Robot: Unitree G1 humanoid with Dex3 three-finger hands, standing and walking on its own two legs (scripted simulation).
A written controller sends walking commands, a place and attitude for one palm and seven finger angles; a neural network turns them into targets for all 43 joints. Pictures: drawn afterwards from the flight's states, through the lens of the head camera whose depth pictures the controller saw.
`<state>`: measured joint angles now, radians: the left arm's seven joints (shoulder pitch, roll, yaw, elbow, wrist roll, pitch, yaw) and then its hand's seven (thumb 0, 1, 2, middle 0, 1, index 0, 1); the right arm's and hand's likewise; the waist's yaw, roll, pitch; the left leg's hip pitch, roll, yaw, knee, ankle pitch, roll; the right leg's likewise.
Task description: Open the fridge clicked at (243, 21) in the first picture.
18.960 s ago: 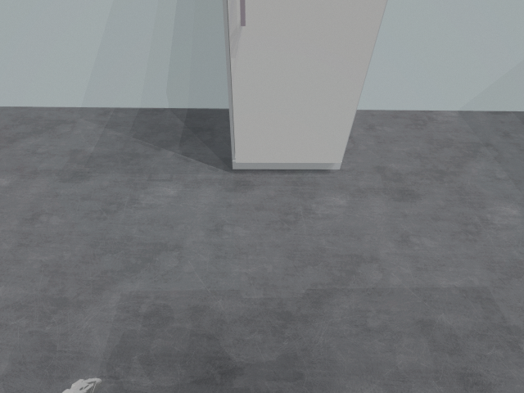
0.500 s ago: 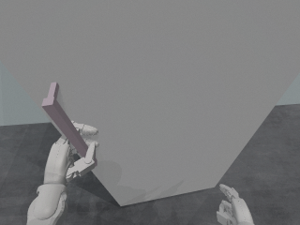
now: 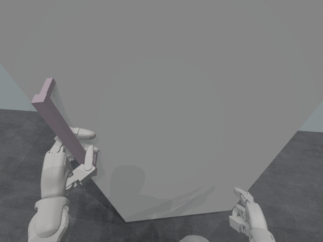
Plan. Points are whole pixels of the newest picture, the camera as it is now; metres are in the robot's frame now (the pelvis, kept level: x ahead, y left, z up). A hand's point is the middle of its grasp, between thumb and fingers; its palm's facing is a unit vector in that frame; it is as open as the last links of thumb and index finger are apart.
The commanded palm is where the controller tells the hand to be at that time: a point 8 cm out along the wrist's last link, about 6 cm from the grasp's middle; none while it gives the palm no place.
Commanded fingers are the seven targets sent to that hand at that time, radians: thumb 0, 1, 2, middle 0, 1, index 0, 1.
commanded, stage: walk backward, drawing the door open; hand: left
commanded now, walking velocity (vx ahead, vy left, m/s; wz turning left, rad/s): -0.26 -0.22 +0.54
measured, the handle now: (75, 136) +0.29 +0.18 +0.16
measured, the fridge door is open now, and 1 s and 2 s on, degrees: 13 53 82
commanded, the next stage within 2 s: stop walking and hold the door back in 1.40 s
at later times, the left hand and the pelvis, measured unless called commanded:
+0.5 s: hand out of the picture +0.10 +0.09 +0.12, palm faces +0.47 -0.85 -0.21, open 5.8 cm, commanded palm +0.04 +0.12 +0.12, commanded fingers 0.00 0.90 0.90 -0.45 -1.40 -0.45 -1.40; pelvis -0.08 -0.14 -0.01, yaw +23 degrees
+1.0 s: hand out of the picture -0.05 -0.06 +0.13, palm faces +0.82 -0.46 -0.33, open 6.0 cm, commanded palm -0.11 -0.06 +0.12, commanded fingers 0.00 0.90 0.90 -0.45 -1.40 -0.45 -1.40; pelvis -0.07 -0.36 +0.01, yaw +46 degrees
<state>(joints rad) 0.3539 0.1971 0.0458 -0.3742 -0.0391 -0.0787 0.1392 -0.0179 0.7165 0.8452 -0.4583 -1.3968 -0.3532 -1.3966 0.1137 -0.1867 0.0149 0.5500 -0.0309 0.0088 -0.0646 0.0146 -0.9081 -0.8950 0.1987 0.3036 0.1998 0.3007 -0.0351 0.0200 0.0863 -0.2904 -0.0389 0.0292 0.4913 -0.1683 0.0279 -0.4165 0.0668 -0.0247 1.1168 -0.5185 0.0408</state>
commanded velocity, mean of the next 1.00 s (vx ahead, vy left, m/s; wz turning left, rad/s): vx -0.23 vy -0.24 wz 0.71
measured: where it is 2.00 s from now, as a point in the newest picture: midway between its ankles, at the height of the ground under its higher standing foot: outside the picture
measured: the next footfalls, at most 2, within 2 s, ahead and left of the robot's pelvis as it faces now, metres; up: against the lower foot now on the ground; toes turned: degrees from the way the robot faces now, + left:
right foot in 0.22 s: +0.07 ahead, -0.20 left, +0.00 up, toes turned +10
left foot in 0.48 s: -0.09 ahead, -0.02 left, +0.00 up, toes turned +26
